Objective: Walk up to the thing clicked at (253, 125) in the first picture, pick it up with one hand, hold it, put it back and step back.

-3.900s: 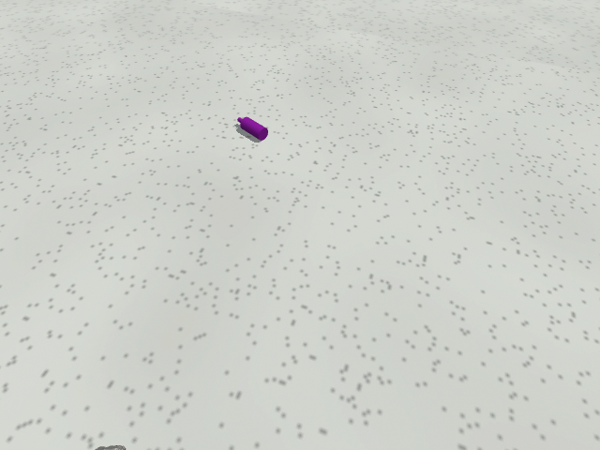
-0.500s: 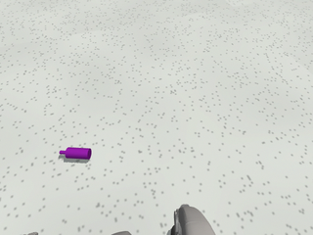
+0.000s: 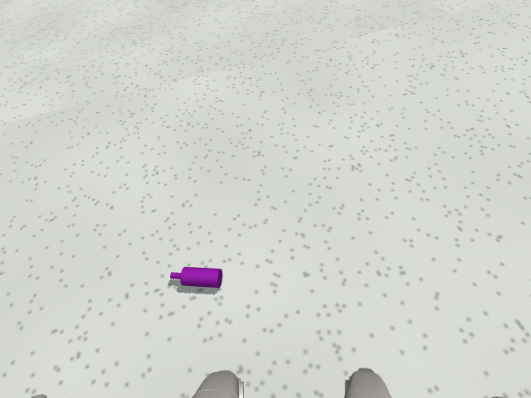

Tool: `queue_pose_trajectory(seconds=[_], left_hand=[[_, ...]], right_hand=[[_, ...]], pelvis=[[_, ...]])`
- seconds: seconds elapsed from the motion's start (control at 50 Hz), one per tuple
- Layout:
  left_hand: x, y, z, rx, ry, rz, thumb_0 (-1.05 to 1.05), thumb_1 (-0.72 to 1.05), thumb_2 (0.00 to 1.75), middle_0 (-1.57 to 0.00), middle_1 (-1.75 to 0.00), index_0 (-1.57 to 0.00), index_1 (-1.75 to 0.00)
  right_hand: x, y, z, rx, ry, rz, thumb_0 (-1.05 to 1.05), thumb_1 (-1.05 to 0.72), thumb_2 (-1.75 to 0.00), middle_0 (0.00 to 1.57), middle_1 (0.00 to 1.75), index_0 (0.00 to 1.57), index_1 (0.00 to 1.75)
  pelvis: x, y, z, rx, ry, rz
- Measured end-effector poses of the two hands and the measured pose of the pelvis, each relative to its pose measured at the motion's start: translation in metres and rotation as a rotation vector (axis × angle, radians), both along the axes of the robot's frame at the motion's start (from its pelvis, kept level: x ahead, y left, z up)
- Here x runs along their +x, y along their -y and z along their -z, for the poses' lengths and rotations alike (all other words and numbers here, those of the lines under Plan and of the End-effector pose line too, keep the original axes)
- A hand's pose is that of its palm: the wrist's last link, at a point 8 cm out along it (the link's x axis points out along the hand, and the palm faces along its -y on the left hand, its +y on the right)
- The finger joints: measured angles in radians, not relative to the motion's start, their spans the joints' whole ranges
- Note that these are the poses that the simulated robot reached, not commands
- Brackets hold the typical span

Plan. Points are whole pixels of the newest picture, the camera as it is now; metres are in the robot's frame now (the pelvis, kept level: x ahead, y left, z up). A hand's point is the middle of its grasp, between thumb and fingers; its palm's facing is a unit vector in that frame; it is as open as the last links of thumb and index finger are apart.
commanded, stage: walk up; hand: left
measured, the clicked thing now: (195, 276) +0.59 +0.37 -0.69
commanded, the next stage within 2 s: none
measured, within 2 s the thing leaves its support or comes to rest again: neither
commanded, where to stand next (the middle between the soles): +0.19 +0.11 m, yaw -4 degrees
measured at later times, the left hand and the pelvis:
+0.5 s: hand (56, 361) +0.18 +0.40 -0.12, palm faces -0.08 -0.90 -0.42, open 7.4 cm; pelvis +0.07 +0.14 +0.02, yaw -1 degrees
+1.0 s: hand (35, 371) +0.17 +0.44 -0.14, palm faces -0.09 -0.92 -0.37, open 7.4 cm; pelvis +0.06 +0.16 +0.02, yaw -5 degrees
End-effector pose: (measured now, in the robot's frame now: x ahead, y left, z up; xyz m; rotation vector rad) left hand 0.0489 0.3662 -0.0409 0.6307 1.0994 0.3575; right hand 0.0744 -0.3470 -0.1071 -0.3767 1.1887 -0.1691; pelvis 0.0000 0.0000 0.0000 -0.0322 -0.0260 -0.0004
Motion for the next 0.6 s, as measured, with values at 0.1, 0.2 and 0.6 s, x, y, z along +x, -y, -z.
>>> queue_pose_trajectory(seconds=[0.1, 0.2, 0.6], left_hand=[[0.006, -0.065, 0.031, -0.005, -0.045, -0.052, 0.0, 0.9, 0.9, -0.21, -0.3, -0.21, -0.3], [0.032, -0.073, 0.034, -0.105, -0.073, -0.037, 0.01, 0.9, 0.9, -0.21, -0.3, -0.2, -0.3], [0.139, -0.074, 0.03, -0.283, 0.058, 0.05, 0.0, 0.9, 0.9, -0.21, -0.3, -0.2, -0.3]], right_hand=[[-0.015, -0.05, -0.011, -0.057, 0.003, 0.03, 0.0, -0.91, -0.9, 0.2, 0.3, 0.2, 0.3], [-0.04, -0.101, -0.033, -0.037, -0.052, 0.097, 0.0, -0.91, -0.9, 0.2, 0.3, 0.21, 0.3], [0.044, -0.197, -0.015, 0.033, -0.006, 0.079, 0.01, -0.9, -0.9, 0.21, 0.3, 0.21, 0.3]], pelvis=[[0.007, -0.053, 0.009, 0.016, 0.015, 0.017], [0.024, -0.082, -0.016, -0.001, -0.004, 0.009], [0.07, -0.148, -0.026, 0.048, 0.022, 0.031]])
